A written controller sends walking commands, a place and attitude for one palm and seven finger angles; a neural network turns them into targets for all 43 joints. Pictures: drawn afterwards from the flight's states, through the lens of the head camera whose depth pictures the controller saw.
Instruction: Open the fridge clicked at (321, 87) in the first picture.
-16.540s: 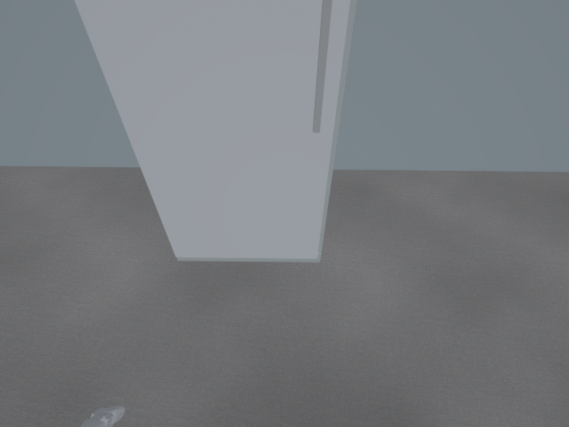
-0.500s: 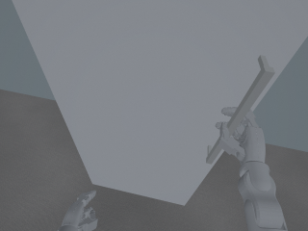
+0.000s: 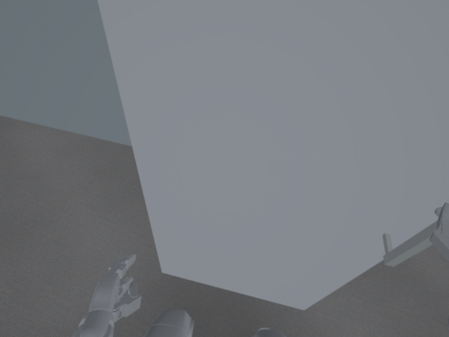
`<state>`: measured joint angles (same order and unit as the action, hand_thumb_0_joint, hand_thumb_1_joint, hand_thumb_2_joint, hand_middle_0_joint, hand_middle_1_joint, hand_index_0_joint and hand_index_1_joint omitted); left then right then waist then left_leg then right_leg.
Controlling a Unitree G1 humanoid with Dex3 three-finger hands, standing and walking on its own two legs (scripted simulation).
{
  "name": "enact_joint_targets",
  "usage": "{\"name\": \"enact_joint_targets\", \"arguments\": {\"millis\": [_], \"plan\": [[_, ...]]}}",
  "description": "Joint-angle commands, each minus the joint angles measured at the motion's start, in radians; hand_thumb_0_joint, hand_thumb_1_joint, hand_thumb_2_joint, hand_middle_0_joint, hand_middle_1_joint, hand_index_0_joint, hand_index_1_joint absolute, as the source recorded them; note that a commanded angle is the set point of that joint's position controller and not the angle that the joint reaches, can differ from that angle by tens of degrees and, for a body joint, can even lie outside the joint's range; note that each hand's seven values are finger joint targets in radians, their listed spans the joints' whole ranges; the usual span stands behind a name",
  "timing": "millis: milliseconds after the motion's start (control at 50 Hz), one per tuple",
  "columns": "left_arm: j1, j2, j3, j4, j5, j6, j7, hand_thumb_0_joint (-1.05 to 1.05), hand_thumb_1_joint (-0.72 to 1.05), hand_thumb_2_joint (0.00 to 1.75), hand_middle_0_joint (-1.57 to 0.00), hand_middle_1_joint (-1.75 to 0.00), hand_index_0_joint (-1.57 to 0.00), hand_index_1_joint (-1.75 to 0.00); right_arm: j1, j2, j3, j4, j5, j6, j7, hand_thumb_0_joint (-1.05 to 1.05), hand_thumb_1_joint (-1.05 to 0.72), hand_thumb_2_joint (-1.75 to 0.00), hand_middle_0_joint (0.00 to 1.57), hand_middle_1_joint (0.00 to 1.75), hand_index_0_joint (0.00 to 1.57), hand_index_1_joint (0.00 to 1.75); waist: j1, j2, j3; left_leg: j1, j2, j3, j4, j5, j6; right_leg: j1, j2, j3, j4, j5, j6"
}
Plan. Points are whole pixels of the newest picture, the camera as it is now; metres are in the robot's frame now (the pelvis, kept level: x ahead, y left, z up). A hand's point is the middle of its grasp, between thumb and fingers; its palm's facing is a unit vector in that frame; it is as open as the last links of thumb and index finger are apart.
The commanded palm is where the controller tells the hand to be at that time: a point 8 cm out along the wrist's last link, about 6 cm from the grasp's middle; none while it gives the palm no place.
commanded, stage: walk backward, drawing the door open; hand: right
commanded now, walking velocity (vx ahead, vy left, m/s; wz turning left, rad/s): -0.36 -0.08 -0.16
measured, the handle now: out of the picture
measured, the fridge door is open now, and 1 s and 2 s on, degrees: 0 17 61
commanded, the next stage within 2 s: none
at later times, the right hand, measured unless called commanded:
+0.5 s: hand (439, 231) +0.26 -0.26 +0.16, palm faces +0.63 +0.70 -0.33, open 6.7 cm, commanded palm +0.19 -0.28 +0.15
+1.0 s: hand out of the picture +0.12 -0.21 +0.16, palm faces +0.57 +0.79 -0.23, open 6.6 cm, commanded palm +0.06 -0.24 +0.15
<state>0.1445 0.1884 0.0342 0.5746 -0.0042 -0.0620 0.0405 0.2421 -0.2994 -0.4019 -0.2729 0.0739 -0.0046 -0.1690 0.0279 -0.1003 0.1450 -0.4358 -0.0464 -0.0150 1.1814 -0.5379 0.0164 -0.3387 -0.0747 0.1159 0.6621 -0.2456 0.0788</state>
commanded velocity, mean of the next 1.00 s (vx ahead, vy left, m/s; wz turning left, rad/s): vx -0.24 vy -0.04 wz -0.31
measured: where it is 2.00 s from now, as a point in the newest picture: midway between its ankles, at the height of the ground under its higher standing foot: outside the picture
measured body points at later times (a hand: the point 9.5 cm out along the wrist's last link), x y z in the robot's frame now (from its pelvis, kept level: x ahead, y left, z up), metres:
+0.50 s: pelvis -0.04 +0.09 +0.02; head +0.02 +0.10 +0.47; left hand +0.20 +0.30 -0.07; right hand +0.22 -0.29 +0.18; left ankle -0.02 +0.21 -0.68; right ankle -0.02 -0.02 -0.72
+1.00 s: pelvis -0.10 +0.08 +0.01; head -0.07 +0.06 +0.46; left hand +0.11 +0.28 -0.09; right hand +0.08 -0.25 +0.17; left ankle -0.07 +0.21 -0.67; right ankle -0.11 -0.06 -0.72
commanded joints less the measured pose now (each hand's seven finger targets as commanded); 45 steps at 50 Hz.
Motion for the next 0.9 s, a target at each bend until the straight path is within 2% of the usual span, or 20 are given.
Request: {"name": "enact_joint_targets", "arguments": {"millis": [0, 40, 60, 80, 100, 160, 220, 260, 300, 340, 420, 540, 560, 600, 620, 680, 780, 840, 860, 880], "plan": [[-0.010, 0.120, 0.013, -0.088, 0.007, -0.125, 0.028, 0.00, 0.90, 0.90, -0.20, -0.30, -0.20, -0.30, -0.022, -0.204, -0.066, -0.253, -0.015, -0.174, 0.001, 0.00, -0.90, -0.90, 0.45, 1.40, 0.45, 1.40, -0.029, -0.195, -0.152, 0.258, 0.007, 0.105, -0.669, 0.185, -0.059, -0.091, -0.044, 0.151, -0.182, 0.095, -0.161], [0.025, 0.119, 0.022, -0.055, 0.010, -0.139, 0.033, 0.00, 0.90, 0.90, -0.20, -0.30, -0.20, -0.30, -0.115, -0.316, -0.134, -0.241, -0.035, -0.208, 0.011, 0.00, -0.90, -0.90, 0.45, 1.40, 0.45, 1.40, -0.010, 0.026, -0.272, 0.337, 0.125, 0.048, -0.819, 0.538, -0.026, -0.023, 0.088, -0.019, 0.054, 0.059, -0.056], [0.004, 0.096, 0.017, -0.061, 0.008, -0.133, 0.043, 0.00, 0.90, 0.90, -0.20, -0.30, -0.20, -0.30, -0.145, -0.344, -0.160, -0.161, -0.033, -0.223, 0.005, 0.00, -0.90, -0.90, 0.45, 1.40, 0.45, 1.40, -0.011, 0.275, -0.298, 0.387, 0.309, -0.115, -0.745, 1.008, 0.054, -0.156, 0.138, -0.108, 0.252, -0.167, -0.015], [-0.032, 0.108, 0.019, -0.065, 0.006, -0.134, 0.051, 0.00, 0.90, 0.90, -0.20, -0.30, -0.20, -0.30, -0.172, -0.373, -0.193, -0.054, -0.044, -0.221, -0.006, 0.00, -0.90, -0.90, 0.45, 1.40, 0.45, 1.40, -0.036, 0.316, -0.329, 0.380, 0.423, -0.204, -0.673, 1.347, 0.116, -0.221, 0.114, -0.081, 0.427, -0.294, -0.026], [-0.029, 0.156, 0.051, -0.060, -0.007, -0.138, 0.060, 0.00, 0.90, 0.90, -0.20, -0.30, -0.20, -0.30, -0.223, -0.379, -0.193, -0.066, -0.043, -0.202, -0.014, 0.00, -0.90, -0.90, 0.45, 1.40, 0.45, 1.40, -0.038, 0.335, -0.380, 0.391, 0.432, -0.239, -0.618, 1.442, 0.131, -0.194, 0.093, -0.010, 0.498, -0.324, -0.040], [-0.071, 0.133, -0.002, -0.052, 0.001, -0.117, 0.079, 0.00, 0.90, 0.90, -0.20, -0.30, -0.20, -0.30, -0.341, -0.362, -0.169, -0.023, -0.053, -0.204, -0.027, 0.00, -0.90, -0.90, 0.45, 1.40, 0.45, 1.40, -0.033, 0.124, -0.353, 0.468, 0.392, -0.121, -0.553, 1.430, 0.120, -0.166, 0.058, -0.064, 0.212, -0.240, -0.041], [-0.064, 0.155, 0.008, -0.051, 0.003, -0.089, 0.098, 0.00, 0.90, 0.90, -0.20, -0.30, -0.20, -0.30, -0.341, -0.370, -0.185, 0.030, -0.046, -0.216, -0.043, 0.00, -0.90, -0.90, 0.45, 1.40, 0.45, 1.40, -0.039, 0.225, -0.410, 0.540, 0.325, -0.034, -0.508, 1.391, 0.090, -0.069, 0.081, -0.126, -0.059, -0.028, -0.020], [-0.050, 0.174, 0.025, -0.053, -0.005, -0.065, 0.104, 0.00, 0.90, 0.90, -0.20, -0.30, -0.20, -0.30, -0.408, -0.364, -0.156, 0.014, -0.031, -0.213, -0.044, 0.00, -0.90, -0.90, 0.45, 1.40, 0.45, 1.40, -0.037, 0.197, -0.440, 0.499, 0.300, -0.012, -0.477, 1.306, 0.064, 0.052, 0.044, -0.137, -0.170, 0.175, -0.034], [-0.041, 0.203, 0.035, -0.066, -0.024, -0.061, 0.093, 0.00, 0.90, 0.90, -0.20, -0.30, -0.20, -0.30, -0.459, -0.350, -0.120, -0.005, -0.015, -0.217, -0.035, 0.00, -0.90, -0.90, 0.45, 1.40, 0.45, 1.40, -0.033, 0.037, -0.480, 0.294, 0.203, 0.029, -0.435, 0.855, 0.006, 0.280, -0.102, -0.046, -0.167, 0.883, -0.091], [-0.008, 0.184, 0.024, -0.055, -0.012, -0.070, 0.062, 0.00, 0.90, 0.90, -0.20, -0.30, -0.20, -0.30, -0.460, -0.311, -0.055, -0.004, -0.036, -0.242, -0.023, 0.00, -0.90, -0.90, 0.45, 1.40, 0.45, 1.40, -0.043, -0.310, -0.518, 0.017, 0.081, 0.053, -0.383, -0.007, -0.015, 0.591, -0.214, 0.063, -0.127, 1.568, -0.155], [0.020, 0.202, 0.035, -0.043, -0.023, -0.066, 0.026, 0.00, 0.90, 0.90, -0.20, -0.30, -0.20, -0.30, -0.544, -0.346, -0.055, 0.142, -0.047, -0.210, -0.011, 0.00, -0.90, -0.90, 0.45, 1.40, 0.45, 1.40, -0.012, -0.197, -0.454, 0.058, 0.074, 0.060, -0.362, 0.110, -0.022, 0.443, -0.173, -0.002, -0.153, 1.189, -0.178], [-0.021, 0.212, 0.009, -0.061, -0.015, -0.050, 0.037, 0.00, 0.90, 0.90, -0.20, -0.30, -0.20, -0.30, -0.609, -0.402, -0.074, 0.363, -0.023, -0.162, 0.010, 0.00, -0.90, -0.90, 0.45, 1.40, 0.45, 1.40, -0.045, -0.088, -0.371, 0.272, 0.087, 0.074, -0.673, 0.356, -0.029, 0.155, -0.137, -0.014, -0.177, 0.574, -0.160], [-0.023, 0.182, 0.011, -0.127, -0.021, -0.046, 0.019, 0.00, 0.90, 0.90, -0.20, -0.30, -0.20, -0.30, -0.312, -0.244, 0.017, 0.180, -0.008, -0.167, 0.026, 0.00, -0.90, -0.90, 0.45, 1.40, 0.45, 1.40, -0.045, -0.044, -0.407, 0.368, 0.125, 0.057, -0.769, 0.523, -0.015, 0.093, -0.096, -0.005, -0.123, 0.454, -0.137], [-0.052, 0.164, 0.005, -0.146, -0.027, -0.035, 0.020, 0.00, 0.90, 0.90, -0.20, -0.30, -0.20, -0.30, -0.255, -0.348, -0.056, 0.173, -0.016, -0.178, 0.024, 0.00, -0.90, -0.90, 0.45, 1.40, 0.45, 1.40, -0.050, 0.303, -0.402, 0.451, 0.460, -0.243, -0.768, 1.126, 0.148, -0.207, 0.114, -0.128, 0.295, -0.300, -0.034], [-0.022, 0.167, 0.000, -0.125, -0.027, -0.031, 0.014, 0.00, 0.90, 0.90, -0.20, -0.30, -0.20, -0.30, -0.228, -0.351, -0.080, 0.182, -0.008, -0.172, 0.016, 0.00, -0.90, -0.90, 0.45, 1.40, 0.45, 1.40, -0.052, 0.290, -0.427, 0.459, 0.530, -0.206, -0.734, 1.239, 0.175, -0.249, 0.109, -0.031, 0.473, -0.353, -0.029], [-0.076, 0.135, -0.012, -0.141, -0.023, -0.051, 0.020, 0.00, 0.90, 0.90, -0.20, -0.30, -0.20, -0.30, -0.174, -0.297, -0.084, -0.019, -0.018, -0.181, -0.004, 0.00, -0.90, -0.90, 0.45, 1.40, 0.45, 1.40, -0.031, 0.275, -0.442, 0.532, 0.460, -0.045, -0.669, 1.223, 0.163, -0.294, 0.068, -0.038, 0.503, -0.309, -0.020], [-0.045, 0.140, -0.009, -0.066, 0.017, -0.043, 0.077, 0.00, 0.90, 0.90, -0.20, -0.30, -0.20, -0.30, -0.377, -0.320, -0.107, 0.035, -0.034, -0.201, -0.035, 0.00, -0.90, -0.90, 0.45, 1.40, 0.45, 1.40, -0.035, 0.250, -0.342, 0.402, 0.409, 0.077, -0.661, 1.112, 0.109, -0.122, 0.020, -0.139, 0.142, -0.170, -0.029], [-0.016, 0.151, 0.015, -0.071, 0.027, -0.037, 0.100, 0.00, 0.90, 0.90, -0.20, -0.30, -0.20, -0.30, -0.335, -0.244, -0.012, -0.096, -0.023, -0.206, -0.026, 0.00, -0.90, -0.90, 0.45, 1.40, 0.45, 1.40, -0.006, 0.139, -0.346, 0.314, 0.332, 0.164, -0.563, 0.894, 0.049, 0.097, 0.054, -0.201, -0.128, 0.084, -0.018], [0.007, 0.154, 0.022, -0.075, 0.024, -0.029, 0.103, 0.00, 0.90, 0.90, -0.20, -0.30, -0.20, -0.30, -0.340, -0.235, 0.012, -0.151, -0.019, -0.202, -0.022, 0.00, -0.90, -0.90, 0.45, 1.40, 0.45, 1.40, 0.017, 0.051, -0.385, 0.233, 0.277, 0.187, -0.405, 0.744, 0.001, 0.238, 0.026, -0.163, -0.216, 0.335, -0.027], [-0.005, 0.190, 0.032, -0.100, 0.017, -0.033, 0.097, 0.00, 0.90, 0.90, -0.20, -0.30, -0.20, -0.30, -0.332, -0.205, 0.053, -0.235, -0.005, -0.204, -0.011, 0.00, -0.90, -0.90, 0.45, 1.40, 0.45, 1.40, 0.000, -0.247, -0.402, 0.014, 0.126, 0.186, -0.195, 0.198, -0.073, 0.369, -0.197, 0.151, -0.260, 0.877, -0.137]]}}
